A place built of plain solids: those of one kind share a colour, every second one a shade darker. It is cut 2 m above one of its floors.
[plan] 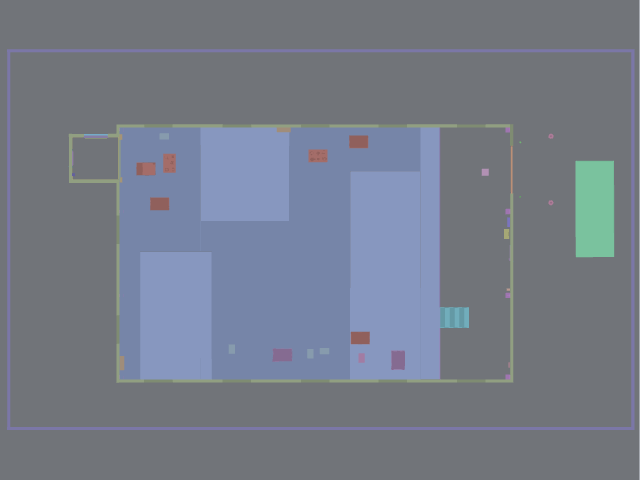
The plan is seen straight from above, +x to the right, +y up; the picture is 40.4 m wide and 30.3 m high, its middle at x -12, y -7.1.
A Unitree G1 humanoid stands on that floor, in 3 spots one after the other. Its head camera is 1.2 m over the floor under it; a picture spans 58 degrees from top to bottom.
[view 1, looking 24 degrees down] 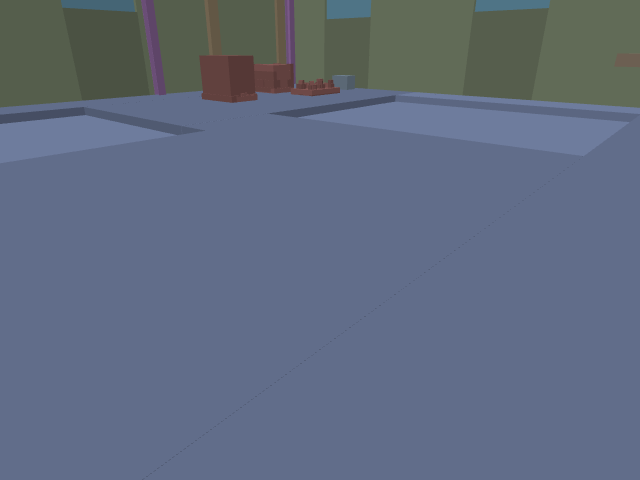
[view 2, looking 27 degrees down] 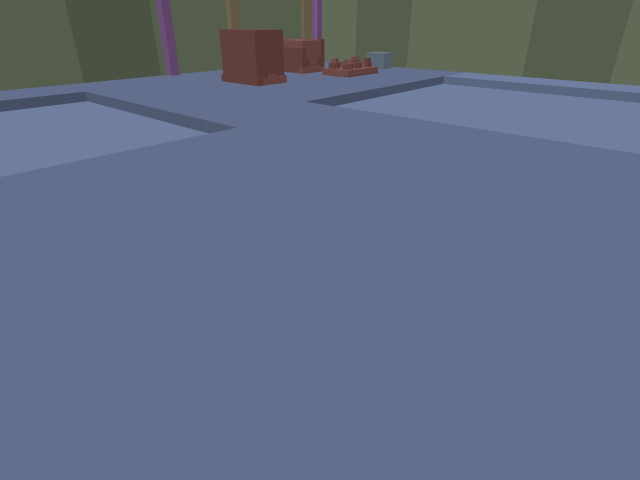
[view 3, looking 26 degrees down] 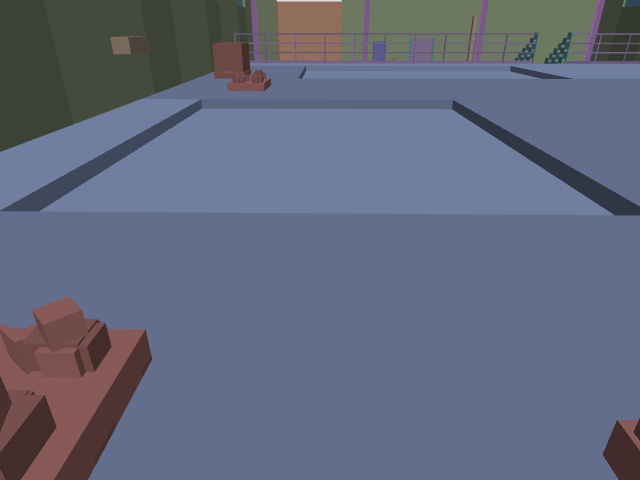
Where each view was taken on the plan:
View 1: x -12.95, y -11.90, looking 131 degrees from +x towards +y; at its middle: raised_floor_bank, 2.95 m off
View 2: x -14.45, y -11.20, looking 132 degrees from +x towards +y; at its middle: raised_floor_bank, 2.64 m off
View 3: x -22.45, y -3.55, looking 1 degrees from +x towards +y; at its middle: raised_floor_bank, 2.74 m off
